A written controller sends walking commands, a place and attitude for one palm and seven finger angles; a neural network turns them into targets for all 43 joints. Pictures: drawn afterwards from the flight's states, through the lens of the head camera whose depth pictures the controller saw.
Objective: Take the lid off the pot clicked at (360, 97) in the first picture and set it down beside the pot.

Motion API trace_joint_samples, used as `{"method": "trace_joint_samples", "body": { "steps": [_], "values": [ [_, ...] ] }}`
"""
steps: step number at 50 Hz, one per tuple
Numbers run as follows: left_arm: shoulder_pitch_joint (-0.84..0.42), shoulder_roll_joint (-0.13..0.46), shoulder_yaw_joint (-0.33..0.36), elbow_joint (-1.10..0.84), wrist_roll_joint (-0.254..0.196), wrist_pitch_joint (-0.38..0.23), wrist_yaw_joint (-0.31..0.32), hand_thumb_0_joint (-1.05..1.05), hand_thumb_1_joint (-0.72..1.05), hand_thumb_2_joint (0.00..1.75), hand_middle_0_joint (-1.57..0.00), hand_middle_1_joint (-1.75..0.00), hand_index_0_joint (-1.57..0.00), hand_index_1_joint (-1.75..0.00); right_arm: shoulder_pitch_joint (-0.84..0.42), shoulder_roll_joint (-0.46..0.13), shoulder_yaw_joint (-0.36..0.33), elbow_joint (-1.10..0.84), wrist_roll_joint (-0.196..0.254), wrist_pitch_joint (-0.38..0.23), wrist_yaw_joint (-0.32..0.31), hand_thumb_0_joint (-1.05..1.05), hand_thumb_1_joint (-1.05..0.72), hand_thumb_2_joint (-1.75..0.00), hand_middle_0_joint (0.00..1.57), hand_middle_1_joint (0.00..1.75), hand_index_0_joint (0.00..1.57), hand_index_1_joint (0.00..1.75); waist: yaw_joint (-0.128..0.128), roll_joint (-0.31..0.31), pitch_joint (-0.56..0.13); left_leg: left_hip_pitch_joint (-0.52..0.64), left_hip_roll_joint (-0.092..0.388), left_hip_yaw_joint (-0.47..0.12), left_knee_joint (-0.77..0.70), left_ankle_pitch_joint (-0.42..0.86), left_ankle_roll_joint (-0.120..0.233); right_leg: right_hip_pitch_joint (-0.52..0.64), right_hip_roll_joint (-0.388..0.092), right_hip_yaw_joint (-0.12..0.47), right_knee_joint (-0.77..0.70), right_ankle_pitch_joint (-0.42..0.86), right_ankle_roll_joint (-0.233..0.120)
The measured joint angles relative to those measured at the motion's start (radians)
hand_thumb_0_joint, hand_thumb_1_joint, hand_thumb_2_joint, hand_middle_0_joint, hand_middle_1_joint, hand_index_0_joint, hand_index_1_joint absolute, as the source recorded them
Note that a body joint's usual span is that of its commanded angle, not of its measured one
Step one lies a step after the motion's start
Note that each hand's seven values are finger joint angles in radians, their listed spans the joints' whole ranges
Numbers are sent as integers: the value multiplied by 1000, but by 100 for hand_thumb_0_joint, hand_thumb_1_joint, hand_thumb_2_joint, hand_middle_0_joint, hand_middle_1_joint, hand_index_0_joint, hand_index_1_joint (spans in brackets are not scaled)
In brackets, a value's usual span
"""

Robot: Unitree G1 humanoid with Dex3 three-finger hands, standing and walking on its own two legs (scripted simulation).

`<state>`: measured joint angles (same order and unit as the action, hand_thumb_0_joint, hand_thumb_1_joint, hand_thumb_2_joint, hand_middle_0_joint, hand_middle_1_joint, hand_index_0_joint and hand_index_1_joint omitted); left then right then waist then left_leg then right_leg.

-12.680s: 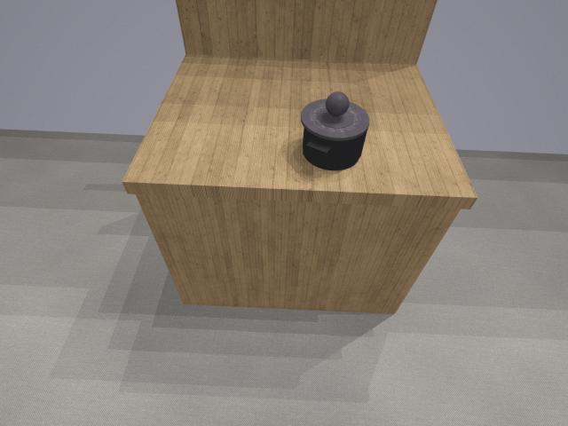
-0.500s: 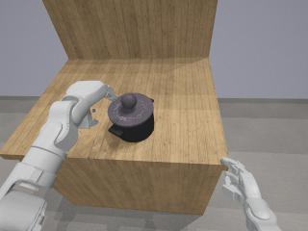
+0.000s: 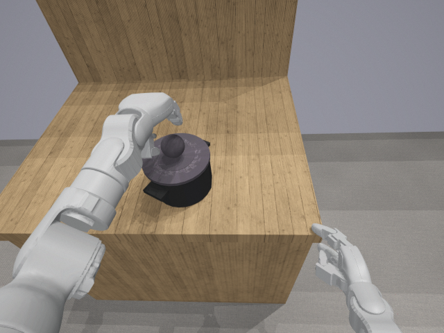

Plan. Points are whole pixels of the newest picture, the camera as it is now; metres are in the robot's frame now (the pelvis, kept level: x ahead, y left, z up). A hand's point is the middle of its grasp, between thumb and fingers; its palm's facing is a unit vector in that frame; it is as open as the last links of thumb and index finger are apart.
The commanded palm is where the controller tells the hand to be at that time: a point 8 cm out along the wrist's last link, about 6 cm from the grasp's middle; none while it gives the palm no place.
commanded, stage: move the open hand above the knob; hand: left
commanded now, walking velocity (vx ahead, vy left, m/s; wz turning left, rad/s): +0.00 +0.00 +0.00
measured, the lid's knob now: (172, 145) +0.49 +0.12 +0.06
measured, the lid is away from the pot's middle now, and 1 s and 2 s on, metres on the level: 0.01 0.01 0.00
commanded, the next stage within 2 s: lower the open fingers around the knob in 0.86 s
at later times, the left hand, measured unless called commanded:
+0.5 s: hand (160, 125) +0.47 +0.13 +0.14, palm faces -0.28 -0.03 -0.96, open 10.4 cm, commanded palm +0.46 +0.13 +0.21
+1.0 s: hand (164, 127) +0.45 +0.11 +0.15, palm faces -0.26 -0.02 -0.96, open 10.4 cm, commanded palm +0.45 +0.12 +0.20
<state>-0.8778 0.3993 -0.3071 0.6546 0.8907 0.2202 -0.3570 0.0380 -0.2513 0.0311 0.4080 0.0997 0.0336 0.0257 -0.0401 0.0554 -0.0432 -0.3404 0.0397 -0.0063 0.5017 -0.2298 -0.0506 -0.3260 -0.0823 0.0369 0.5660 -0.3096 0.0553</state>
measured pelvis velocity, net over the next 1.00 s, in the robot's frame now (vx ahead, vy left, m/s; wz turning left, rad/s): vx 0.00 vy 0.01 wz -0.01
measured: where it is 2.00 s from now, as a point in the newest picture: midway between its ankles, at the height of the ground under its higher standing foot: outside the picture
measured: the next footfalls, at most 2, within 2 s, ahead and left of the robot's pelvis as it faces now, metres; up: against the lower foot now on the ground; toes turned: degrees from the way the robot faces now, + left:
none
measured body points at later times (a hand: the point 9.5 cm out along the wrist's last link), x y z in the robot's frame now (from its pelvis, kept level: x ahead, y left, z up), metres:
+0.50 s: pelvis +0.01 +0.01 +0.00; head +0.03 -0.02 +0.45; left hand +0.48 +0.13 +0.19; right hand +0.25 -0.22 -0.04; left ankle +0.02 +0.16 -0.73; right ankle -0.01 -0.16 -0.73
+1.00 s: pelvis +0.00 +0.01 +0.00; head +0.02 -0.02 +0.45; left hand +0.46 +0.11 +0.20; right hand +0.25 -0.22 -0.04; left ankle +0.02 +0.16 -0.73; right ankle -0.01 -0.16 -0.73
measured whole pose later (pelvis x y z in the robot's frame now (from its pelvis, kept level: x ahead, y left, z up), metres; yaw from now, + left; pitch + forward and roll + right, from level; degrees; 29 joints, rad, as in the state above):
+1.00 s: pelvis +0.00 +0.01 +0.00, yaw +0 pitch +5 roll +1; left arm -0.99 0.33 -0.33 0.79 0.91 0.25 -0.32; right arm 0.03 -0.24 0.02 0.42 0.09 0.04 0.01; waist -0.04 0.05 -0.07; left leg -0.37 0.04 0.00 0.50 -0.23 -0.04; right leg -0.36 -0.08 0.05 0.56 -0.30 0.06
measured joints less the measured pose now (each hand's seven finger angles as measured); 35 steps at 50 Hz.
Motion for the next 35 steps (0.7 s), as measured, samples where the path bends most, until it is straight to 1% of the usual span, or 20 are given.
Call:
{"method": "trace_joint_samples", "body": {
  "steps": [10, 14, 24, 27, 32, 35],
  "values": [
    [-100, -26, 2, 139, 16, 12, 14, 0, -32, 143, -82, -8, -82, -8, -3, 12, 6, -2, -1, -6, -3, 2, -90, -90, 20, 30, 38, 40, -16, -7, -15, -25, 3, 8, 3, -5, 2, -27, 3, 8, -2, 1, 2],
    [-111, -27, 21, 156, 19, 6, 12, 0, -32, 143, -82, -8, -82, -8, 0, 14, 7, -8, -3, -7, -4, 2, -90, -90, 20, 30, 38, 40, -21, -8, -20, -32, 3, 12, 4, -7, 3, -34, 3, 12, -5, 2, 4],
    [-97, -31, 15, 120, 23, 9, 17, 0, -32, 143, -82, -8, -82, -8, 10, 11, -8, -17, -3, -1, 0, 2, -90, -90, 20, 30, 39, 40, -15, -11, -24, -36, 0, 17, 5, -11, 8, -35, 0, 16, -13, 5, 6],
    [-105, -38, 1, 132, 27, 19, 24, 0, -32, 143, -82, -8, -82, -8, 9, 10, -11, -14, 1, 0, 0, 2, -90, -90, 20, 30, 39, 41, -13, -14, -25, -39, -1, 16, 8, -11, 8, -36, -2, 14, -12, 5, 6],
    [-94, -44, 1, 108, 22, 25, 28, 0, -32, 143, -82, -8, -82, -8, 6, 9, -14, -10, -2, 2, -2, 2, -90, -90, 20, 30, 39, 40, -11, -12, -25, -38, -3, 15, 7, -9, 10, -34, -3, 14, -15, 8, 6],
    [-103, -50, -6, 131, 24, 32, 32, 0, -32, 143, -82, -8, -82, -8, 2, 9, -12, -3, 0, 3, -4, 2, -90, -90, 20, 30, 38, 40, -10, -13, -26, -38, -3, 14, 8, -8, 10, -33, -4, 12, -14, 8, 7]
  ]
}}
